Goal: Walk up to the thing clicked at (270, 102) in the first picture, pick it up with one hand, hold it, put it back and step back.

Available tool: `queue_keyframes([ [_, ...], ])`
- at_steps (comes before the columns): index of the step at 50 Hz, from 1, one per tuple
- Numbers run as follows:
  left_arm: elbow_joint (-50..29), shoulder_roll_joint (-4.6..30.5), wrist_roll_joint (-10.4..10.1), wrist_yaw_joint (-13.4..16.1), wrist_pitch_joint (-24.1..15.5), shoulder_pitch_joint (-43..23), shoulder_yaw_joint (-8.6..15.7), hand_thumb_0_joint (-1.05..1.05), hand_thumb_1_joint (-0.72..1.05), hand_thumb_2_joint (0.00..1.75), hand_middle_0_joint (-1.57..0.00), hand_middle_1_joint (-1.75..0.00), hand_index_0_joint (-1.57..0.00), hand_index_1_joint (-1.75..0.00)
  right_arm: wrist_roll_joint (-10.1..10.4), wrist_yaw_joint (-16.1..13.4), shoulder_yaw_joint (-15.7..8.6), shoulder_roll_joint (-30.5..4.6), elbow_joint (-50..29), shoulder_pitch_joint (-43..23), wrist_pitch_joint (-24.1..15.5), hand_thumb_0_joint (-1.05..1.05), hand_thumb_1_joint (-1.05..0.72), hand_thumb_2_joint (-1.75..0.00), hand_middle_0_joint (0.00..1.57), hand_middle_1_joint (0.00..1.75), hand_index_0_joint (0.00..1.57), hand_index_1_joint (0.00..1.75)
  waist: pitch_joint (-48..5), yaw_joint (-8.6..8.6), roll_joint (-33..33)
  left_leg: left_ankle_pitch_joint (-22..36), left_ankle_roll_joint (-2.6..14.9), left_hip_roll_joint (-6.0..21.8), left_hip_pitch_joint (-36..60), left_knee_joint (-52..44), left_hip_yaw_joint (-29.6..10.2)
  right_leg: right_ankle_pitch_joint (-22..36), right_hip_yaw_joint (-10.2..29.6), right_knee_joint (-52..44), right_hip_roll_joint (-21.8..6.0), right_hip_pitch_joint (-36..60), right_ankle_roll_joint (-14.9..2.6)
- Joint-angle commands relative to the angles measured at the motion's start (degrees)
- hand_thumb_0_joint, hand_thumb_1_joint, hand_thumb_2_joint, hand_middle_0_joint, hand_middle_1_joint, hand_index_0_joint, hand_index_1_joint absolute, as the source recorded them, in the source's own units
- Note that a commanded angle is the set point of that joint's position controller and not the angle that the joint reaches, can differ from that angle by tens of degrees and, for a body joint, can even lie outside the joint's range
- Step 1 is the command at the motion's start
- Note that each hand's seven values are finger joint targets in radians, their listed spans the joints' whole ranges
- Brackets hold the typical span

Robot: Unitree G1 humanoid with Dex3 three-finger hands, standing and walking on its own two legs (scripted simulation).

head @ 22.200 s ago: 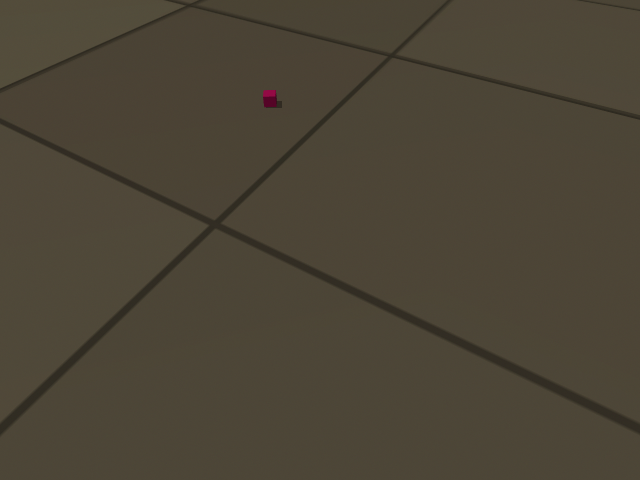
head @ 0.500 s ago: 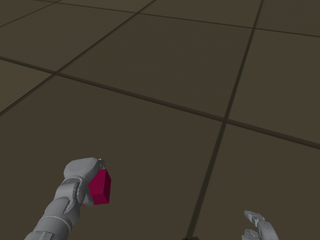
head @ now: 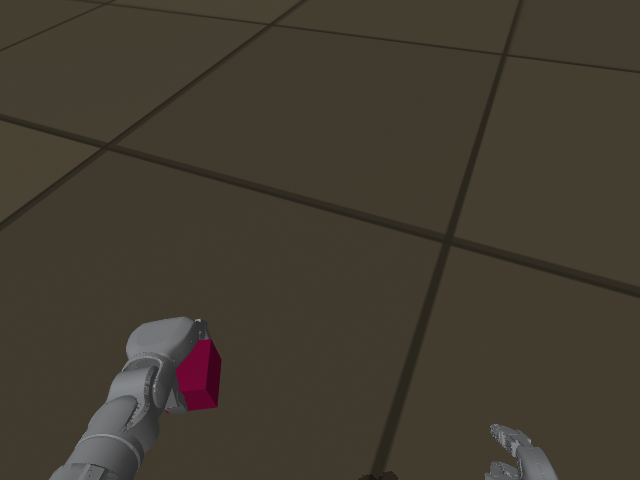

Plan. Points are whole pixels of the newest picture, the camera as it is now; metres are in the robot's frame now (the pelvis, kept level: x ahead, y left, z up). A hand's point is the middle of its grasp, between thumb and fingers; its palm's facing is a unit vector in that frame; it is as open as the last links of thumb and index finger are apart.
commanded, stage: crouch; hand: left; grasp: from above
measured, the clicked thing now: (189, 375) +0.29 +0.21 -0.08
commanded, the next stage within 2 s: lower in 1.82 s
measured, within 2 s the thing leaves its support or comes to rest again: neither
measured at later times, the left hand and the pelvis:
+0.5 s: hand (206, 393) +0.32 +0.23 -0.23, palm faces -0.43 -0.01 -0.90, open 10.4 cm; pelvis -0.02 +0.00 -0.10, yaw +0 degrees
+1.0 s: hand (227, 418) +0.35 +0.25 -0.46, palm faces -0.45 -0.04 -0.89, open 10.4 cm; pelvis -0.06 +0.00 -0.29, yaw -1 degrees
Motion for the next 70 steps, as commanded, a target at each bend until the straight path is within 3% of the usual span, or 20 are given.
queue_keyframes([
  [1,-8.1,9.3,1.6,5.5,-1.1,-18.5,4.9,0.00,0.57,0.82,-0.96,-0.70,-0.96,-0.70,-0.6,-0.4,-2.7,-7.2,-6.7,-3.6,-2.5,0.00,-0.88,-0.90,0.20,0.30,0.20,0.30,-11.4,-0.87,-4.2,6.3,0.89,-2.5,4.9,-2.4,0.2,5.4,-1.0,-3.9,2.3,-1.2,-1.70],
  [13,12.2,6.0,5.8,18.1,-2.8,-26.9,4.6,0.00,0.60,0.86,-0.98,-0.75,-0.99,-0.74,-3.0,0.9,-4.6,-8.2,-0.5,2.8,-3.9,0.00,-0.89,-0.90,0.20,0.30,0.20,0.30,-17.6,-4.13,-2.5,3.5,-0.23,-1.5,-9.9,14.3,-1.1,3.2,-1.4,11.4,2.6,-19.1,-2.33],
  [17,16.1,7.6,8.1,22.0,-3.9,-30.4,7.0,0.00,0.59,0.79,-0.94,-0.73,-0.97,-0.70,-3.9,1.1,-5.5,-8.5,-0.5,5.1,-4.8,0.00,-0.89,-0.89,0.20,0.30,0.20,0.30,-23.5,-4.41,-1.0,0.7,-0.17,-1.8,-21.6,24.4,-1.0,1.5,-1.1,21.4,2.3,-27.0,-2.56],
  [20,19.6,8.3,8.4,24.8,-4.0,-33.6,8.0,0.00,0.55,0.76,-0.91,-0.71,-0.94,-0.69,-4.6,0.9,-5.7,-9.1,-0.4,5.9,-5.5,0.00,-0.89,-0.89,0.20,0.30,0.20,0.30,-27.8,-5.38,0.4,-0.8,-0.16,-1.4,-28.4,31.9,-1.9,-0.7,-2.1,29.1,2.8,-36.3,-2.97],
  [24,22.5,10.3,8.2,26.9,-3.7,-33.1,10.1,0.00,0.56,0.77,-0.94,-0.66,-0.95,-0.65,-5.4,0.6,-6.0,-9.8,0.2,6.3,-6.1,0.00,-0.88,-0.89,0.20,0.30,0.20,0.30,-33.4,-4.74,1.7,-3.0,0.22,-1.2,-37.1,40.2,-2.8,-3.2,-3.2,38.2,3.0,-45.9,-3.48],
  [27,21.4,12.5,8.5,27.3,-3.0,-37.1,11.0,0.00,0.54,0.79,-0.93,-0.68,-0.94,-0.68,-5.8,0.3,-5.9,-9.8,0.4,6.6,-6.3,0.00,-0.89,-0.89,0.20,0.30,0.20,0.30,-39.4,-5.32,3.2,-3.8,0.73,-1.2,-42.4,45.8,-2.9,-3.2,-3.3,43.9,3.0,-49.9,-3.55],
  [35,24.3,15.2,7.7,25.6,-3.7,-41.3,13.0,0.00,0.45,0.82,-0.88,-0.72,-0.88,-0.71,-7.4,0.6,-5.8,-10.5,1.5,6.7,-7.2,0.00,-0.89,-0.90,0.20,0.30,0.20,0.30,-43.3,-7.42,3.9,-13.3,0.55,-0.8,-52.7,55.1,-5.7,-12.2,-4.6,55.0,2.4,-65.0,-3.86],
  [38,23.7,15.9,7.7,24.8,-4.9,-42.7,13.5,0.00,0.48,0.83,-0.88,-0.74,-0.89,-0.73,-7.9,1.1,-5.5,-10.7,2.2,7.0,-8.0,0.00,-0.89,-0.90,0.20,0.30,0.20,0.30,-45.5,-8.21,4.8,-12.3,0.65,-0.6,-55.1,59.8,-6.8,-12.0,-5.3,59.7,2.2,-70.7,-3.75],
  [42,21.2,20.1,9.5,25.3,-7.2,-46.6,15.6,0.00,0.49,0.85,-0.88,-0.77,-0.90,-0.75,-8.5,1.9,-5.1,-11.0,3.4,7.7,-8.6,0.00,-0.89,-0.90,0.20,0.30,0.20,0.30,-47.5,-8.61,7.5,-12.5,0.60,-0.8,-57.9,64.8,-6.9,-12.4,-5.6,64.4,1.9,-76.0,-3.68],
  [44,24.0,18.0,9.7,25.3,-7.9,-45.8,14.3,0.00,0.50,0.85,-0.88,-0.78,-0.90,-0.76,-8.7,2.4,-4.6,-10.5,3.2,7.6,-9.1,0.00,-0.90,-0.90,0.20,0.30,0.20,0.30,-46.2,-9.90,6.1,-14.7,0.86,-1.1,-61.4,67.2,-6.4,-13.3,-5.7,65.1,1.9,-76.8,-3.45],
  [46,22.2,23.2,10.1,25.9,-8.6,-47.6,17.4,0.00,0.48,0.89,-0.88,-0.78,-0.89,-0.77,-8.8,2.7,-4.5,-10.9,3.7,7.7,-9.3,0.00,-0.90,-0.90,0.20,0.30,0.20,0.30,-48.6,-8.46,6.9,-14.4,0.94,-1.1,-62.8,69.3,-6.0,-13.2,-5.6,67.1,2.0,-77.8,-3.52],
  [48,22.5,22.7,10.8,26.3,-8.9,-48.6,17.2,0.00,0.50,0.92,-0.89,-0.81,-0.91,-0.79,-9.5,3.2,-4.2,-10.9,3.8,8.1,-9.6,0.00,-0.90,-0.90,0.20,0.30,0.20,0.30,-50.1,-9.31,7.6,-13.0,1.10,-1.2,-63.6,72.1,-5.4,-11.9,-5.6,68.5,2.0,-78.3,-3.32],
  [54,26.3,24.8,11.2,26.9,-8.8,-48.5,18.7,0.00,0.55,0.94,-0.95,-0.78,-0.95,-0.77,-10.1,4.3,-4.0,-11.3,3.7,7.5,-10.0,0.00,-0.90,-0.90,0.20,0.30,0.20,0.30,-49.5,-8.66,9.6,-12.7,0.94,-0.8,-66.6,76.6,-5.1,-11.5,-6.0,73.2,2.1,-82.2,-3.43],
  [58,28.5,23.8,11.3,26.4,-8.8,-48.0,18.0,0.00,0.54,0.94,-0.94,-0.78,-0.94,-0.77,-10.4,5.1,-3.8,-11.4,3.6,7.3,-10.0,0.00,-0.90,-0.90,0.20,0.30,0.20,0.30,-46.9,-9.70,9.8,-14.8,0.97,-0.8,-70.6,78.7,-5.1,-12.9,-6.5,75.6,2.3,-84.2,-3.46],
  [60,25.3,27.1,11.2,26.1,-9.3,-50.5,19.6,0.00,0.53,0.92,-0.93,-0.76,-0.94,-0.75,-10.5,5.4,-3.8,-11.6,3.9,7.7,-9.9,0.00,-0.90,-0.90,0.20,0.30,0.20,0.30,-48.4,-9.39,9.6,-14.1,1.31,-0.7,-71.7,80.6,-4.7,-11.9,-6.4,76.5,2.6,-83.7,-3.32],
  [62,29.1,25.3,11.4,25.7,-9.2,-46.9,19.0,0.00,0.54,0.93,-0.93,-0.77,-0.94,-0.76,-10.5,5.8,-3.5,-11.8,3.7,7.8,-9.9,0.00,-0.90,-0.90,0.20,0.30,0.20,0.30,-46.6,-9.64,9.6,-13.9,1.15,-0.7,-73.1,81.5,-4.9,-11.7,-6.7,78.0,2.5,-84.6,-3.31],
  [64,26.2,28.2,11.7,25.6,-10.1,-51.2,19.8,0.00,0.50,0.92,-0.92,-0.75,-0.92,-0.75,-10.5,6.0,-3.9,-12.0,4.6,7.7,-9.7,0.00,-0.90,-0.90,0.20,0.30,0.20,0.30,-47.5,-9.54,9.8,-14.5,1.39,-0.6,-74.4,83.3,-4.5,-11.9,-6.6,78.8,3.1,-85.5,-3.33],
  [66,31.0,24.7,11.4,25.2,-9.9,-47.4,18.2,0.00,0.51,0.90,-0.91,-0.75,-0.92,-0.74,-10.6,6.3,-3.6,-12.3,4.0,7.2,-9.8,0.00,-0.90,-0.90,0.20,0.30,0.20,0.30,-45.0,-10.02,8.7,-15.2,1.38,-0.6,-76.7,83.8,-4.7,-12.5,-7.0,79.7,3.1,-87.1,-3.29],
  [68,27.1,30.0,11.7,25.6,-10.7,-51.2,21.0,0.00,0.52,0.87,-0.91,-0.73,-0.92,-0.72,-10.7,6.5,-3.9,-12.7,4.5,7.6,-9.8,0.00,-0.90,-0.90,0.20,0.30,0.20,0.30,-46.1,-9.25,10.7,-15.9,1.21,-0.5,-75.7,84.3,-5.1,-13.5,-7.0,81.2,3.1,-88.7,-3.55],
  [70,28.4,28.7,12.4,25.7,-11.0,-51.1,20.2,0.00,0.49,0.87,-0.91,-0.71,-0.91,-0.71,-10.8,6.7,-3.9,-12.8,4.6,7.4,-9.7,0.00,-0.90,-0.90,0.20,0.30,0.20,0.30,-45.0,-9.66,11.8,-17.1,0.86,-0.4,-76.2,84.5,-5.5,-14.8,-7.5,82.7,3.0,-91.0,-3.81],
])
